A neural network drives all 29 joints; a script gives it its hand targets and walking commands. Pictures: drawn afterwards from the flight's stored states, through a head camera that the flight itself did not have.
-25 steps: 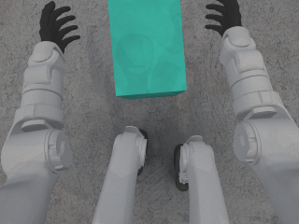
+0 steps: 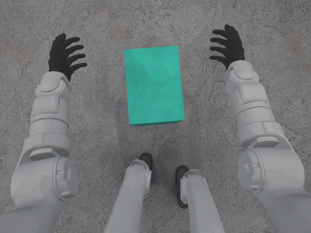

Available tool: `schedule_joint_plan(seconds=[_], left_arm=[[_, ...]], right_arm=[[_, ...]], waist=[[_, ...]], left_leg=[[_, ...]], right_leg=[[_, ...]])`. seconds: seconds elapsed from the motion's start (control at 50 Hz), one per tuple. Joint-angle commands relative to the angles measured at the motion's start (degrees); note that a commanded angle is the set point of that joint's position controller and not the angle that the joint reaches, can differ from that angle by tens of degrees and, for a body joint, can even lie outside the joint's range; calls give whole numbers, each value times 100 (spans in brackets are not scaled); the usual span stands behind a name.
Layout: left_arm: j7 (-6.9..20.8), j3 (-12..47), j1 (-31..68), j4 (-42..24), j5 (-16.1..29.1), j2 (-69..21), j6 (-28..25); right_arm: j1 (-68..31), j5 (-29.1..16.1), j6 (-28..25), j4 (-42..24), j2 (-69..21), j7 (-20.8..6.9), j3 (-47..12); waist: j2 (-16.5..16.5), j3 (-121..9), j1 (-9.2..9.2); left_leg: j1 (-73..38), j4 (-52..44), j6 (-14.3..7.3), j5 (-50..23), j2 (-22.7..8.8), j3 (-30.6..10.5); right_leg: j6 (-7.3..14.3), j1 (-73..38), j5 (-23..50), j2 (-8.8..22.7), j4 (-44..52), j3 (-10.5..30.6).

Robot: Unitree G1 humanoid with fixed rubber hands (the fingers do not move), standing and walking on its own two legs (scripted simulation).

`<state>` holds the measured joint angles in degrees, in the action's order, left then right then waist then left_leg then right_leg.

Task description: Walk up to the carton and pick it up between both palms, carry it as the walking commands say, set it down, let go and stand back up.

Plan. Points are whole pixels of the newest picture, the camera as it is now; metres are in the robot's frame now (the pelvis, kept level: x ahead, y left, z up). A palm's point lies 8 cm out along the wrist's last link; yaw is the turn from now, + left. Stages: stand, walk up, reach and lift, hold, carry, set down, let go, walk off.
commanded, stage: set down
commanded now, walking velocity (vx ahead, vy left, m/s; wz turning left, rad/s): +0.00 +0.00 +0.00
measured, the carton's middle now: (154, 91) +0.52 +0.08 -0.51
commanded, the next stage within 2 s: let go in 0.16 s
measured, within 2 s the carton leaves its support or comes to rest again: neither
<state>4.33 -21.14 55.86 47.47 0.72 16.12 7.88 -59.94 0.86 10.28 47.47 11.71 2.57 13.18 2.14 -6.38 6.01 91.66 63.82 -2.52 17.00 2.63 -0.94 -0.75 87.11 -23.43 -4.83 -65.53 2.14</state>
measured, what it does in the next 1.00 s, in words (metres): rises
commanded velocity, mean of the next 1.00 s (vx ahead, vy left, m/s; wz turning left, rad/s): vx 0.00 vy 0.00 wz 0.00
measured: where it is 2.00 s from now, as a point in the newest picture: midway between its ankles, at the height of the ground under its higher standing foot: (162, 187)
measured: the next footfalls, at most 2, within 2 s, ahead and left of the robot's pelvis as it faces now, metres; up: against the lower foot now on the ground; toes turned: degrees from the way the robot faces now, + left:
none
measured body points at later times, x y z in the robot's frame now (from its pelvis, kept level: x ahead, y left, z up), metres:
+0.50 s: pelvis +0.04 +0.01 +0.07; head +0.26 +0.04 +0.46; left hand +0.38 +0.29 -0.04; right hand +0.43 -0.14 -0.04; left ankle +0.08 +0.09 -0.61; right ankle +0.04 -0.12 -0.61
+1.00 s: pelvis +0.09 -0.04 +0.13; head +0.14 -0.03 +0.58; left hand +0.24 +0.21 +0.04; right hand +0.29 -0.26 +0.05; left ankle +0.08 +0.09 -0.61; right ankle +0.04 -0.12 -0.61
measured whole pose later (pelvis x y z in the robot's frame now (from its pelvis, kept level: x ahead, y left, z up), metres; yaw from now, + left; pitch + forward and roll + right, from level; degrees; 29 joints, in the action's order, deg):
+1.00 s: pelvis +0.09 -0.04 +0.13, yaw +3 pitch +6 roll +1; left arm 4.1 -3.7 -13.3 26.4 -0.1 11.7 0.7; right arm 9.8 0.8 0.7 28.0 12.2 -1.1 2.2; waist 1.3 -0.1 1.3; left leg 18.6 24.7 0.3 12.0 2.1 -2.9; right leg 3.5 14.9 -17.6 -3.8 -26.8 3.0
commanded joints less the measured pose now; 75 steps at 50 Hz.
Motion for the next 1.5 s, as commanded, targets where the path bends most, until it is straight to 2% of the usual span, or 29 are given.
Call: schedule_joint_plan(seconds=[0.0,0.04,0.06,0.1,0.22,0.26,0.36,0.4,0.42,0.46,0.52,0.6,0.62,0.64,0.7,0.78,0.8,0.92,1.0,1.08,1.12,1.2,1.26,1.3,1.36,1.38,1.44,1.46,1.48], left_arm=[[-34,-221,729,-300,-169,407,-247],[-120,-406,869,-178,-287,440,-319],[-128,-267,829,-17,-351,283,-330],[-156,-312,882,-58,-447,238,-333],[-139,-113,-149,-770,-651,470,-332],[-42,11,-666,-1357,-738,684,-364],[227,601,-1708,-1960,-473,490,-216],[280,771,-2089,-1959,-315,376,-251],[264,777,-2516,-2078,-348,343,-291],[224,732,-3074,-1923,-380,340,-392],[196,1185,-3807,-1509,-169,41,-462],[49,1329,-4475,-1812,-95,18,-759],[55,1471,-4496,-1888,42,-39,-797],[8,1407,-4832,-1897,-15,38,-827],[-70,1555,-5604,-2248,-29,28,-887],[-105,1506,-6291,-2426,-91,60,-942],[-107,1504,-6460,-2506,-81,122,-946],[-16,1588,-6777,-2561,-87,162,-794],[60,1604,-6566,-2736,-56,334,-566],[81,1457,-6656,-2734,-167,378,-342],[71,1510,-6617,-2816,-198,298,-268],[63,1483,-6784,-2757,-208,355,-123],[-35,1525,-6799,-2857,-241,249,50],[-104,1626,-6827,-2900,-150,199,176],[-248,1676,-6835,-3136,-97,205,301],[-268,1620,-6780,-3168,-87,273,292],[-350,1772,-6680,-3022,15,175,385],[-541,1658,-6558,-2338,-182,741,3],[-583,1630,-6625,-2256,-237,823,-182]], right_arm=[[-1104,231,-267,-376,389,-129,189],[-1173,418,-338,3,353,-159,316],[-1179,404,-335,69,299,-209,320],[-1153,541,-332,207,330,-177,341],[-34,713,-359,-442,306,60,414],[597,659,-363,-1272,186,240,276],[1649,498,-253,-2077,54,194,-102],[1985,473,-287,-2130,-14,131,-202],[2398,431,-364,-2231,-69,77,-247],[2745,396,-503,-2188,66,-5,-291],[3630,319,-606,-1472,-35,-125,-512],[4432,342,-895,-1622,45,-135,-520],[4516,337,-951,-1733,117,-147,-478],[4803,337,-991,-1724,161,-156,-563],[5675,185,-1102,-1874,244,-237,-672],[6029,152,-1200,-2349,391,-284,-737],[6231,25,-1207,-2301,355,-315,-930],[6856,25,-1030,-2458,351,-357,-1025],[6953,-127,-763,-2436,409,-398,-1091],[6931,-192,-598,-2635,415,-483,-1163],[6824,-289,-533,-2670,367,-529,-1215],[6844,-121,-424,-2719,476,-532,-1026],[7005,-107,-436,-2671,498,-558,-1007],[7044,-76,-484,-2591,553,-496,-972],[7351,-156,-611,-2634,646,-471,-1027],[7090,-112,-671,-2818,742,-445,-913],[7183,-144,-624,-2701,786,-402,-982],[6945,218,-742,-1617,1283,-217,-816],[6860,248,-805,-1585,1365,-177,-821]], waist=[[38,-4261,242],[284,-3886,206],[-24,-3477,253],[57,-3636,150],[-160,-5426,113],[-204,-6032,81],[-620,-4997,-152],[-431,-4182,-242],[-583,-3970,-171],[-758,-3263,-58],[-742,-2218,-252],[-340,-2012,-308],[-170,-1808,-449],[-100,-1948,-358],[-335,-1878,-421],[-49,-1333,-439],[-119,-1097,-321],[542,-114,-560],[250,523,-619],[110,901,-552],[-201,957,-510],[-96,928,-396],[-267,803,-447],[77,685,-501],[-140,309,-563],[-1,186,-578],[-108,550,-664],[207,674,-585],[101,616,-571]], left_leg=[[-4649,-625,370,-2599,-137,-76],[-4465,-748,369,-2280,-115,-157],[-4500,-906,392,-2051,-147,-146],[-4615,-992,429,-1779,-125,-125],[-6388,-926,424,-2810,-62,-167],[-6885,-912,334,-3434,-30,-159],[-7750,-1405,341,-3606,-178,-466],[-7403,-1808,356,-2773,-216,-494],[-7700,-1885,369,-2922,-215,-533],[-7852,-2068,430,-3267,-269,-632],[-7638,-2399,433,-2544,-324,-614],[-7983,-2613,387,-2817,-272,-548],[-8066,-2687,362,-2931,-288,-586],[-8165,-2691,383,-2918,-263,-520],[-8729,-2904,406,-3294,-179,-432],[-8768,-3285,364,-3034,-115,-314],[-8533,-3345,341,-2855,-45,-201],[-8289,-3823,312,-1410,37,56],[-8449,-3865,292,-668,9,116],[-8956,-3825,285,-738,29,131],[-9233,-3830,262,-774,45,140],[-9198,-3876,242,-1000,26,154],[-9319,-3884,275,-1439,12,82],[-9374,-3869,267,-1754,6,22],[-9460,-3773,378,-2310,-19,-90],[-9481,-3704,408,-2476,-35,-148],[-9535,-3690,418,-2602,-141,-300],[-8593,-3881,342,-2024,-598,-515],[-8461,-4032,335,-1348,-612,-683]], right_leg=[[-166,-1132,1151,-12,1050,-169],[-171,-1084,933,-39,1002,-269],[-106,-826,684,10,1127,-250],[-125,-1253,559,18,1250,-239],[-145,-2118,1248,-37,1360,-252],[-200,-2706,1845,-58,1468,-182],[-118,-2565,1542,-36,1920,-186],[-81,-2899,1131,-23,2184,-191],[-50,-2957,1153,-19,2243,-228],[17,-2763,1130,8,2493,-214],[70,-3125,736,111,2785,-220],[20,-3992,1310,146,3051,-141],[-9,-4076,1408,106,3105,-164],[5,-4504,1579,155,3180,-102],[7,-5273,2158,216,3441,-33],[-46,-6084,2502,285,3858,66],[-28,-6411,2627,378,3973,180],[-146,-7450,3082,676,4444,496],[-136,-7343,2611,858,4705,654],[-93,-7075,1993,870,4924,568],[-47,-6967,1758,850,4954,541],[-88,-7326,1983,770,4845,435],[-8,-7300,1986,601,4684,235],[-32,-7265,2256,457,4537,107],[35,-7438,2604,412,4285,20],[9,-7362,2690,406,4215,-5],[82,-6934,2258,291,4194,-48],[-100,-7099,1125,565,4061,156],[-105,-7268,695,483,4054,234]])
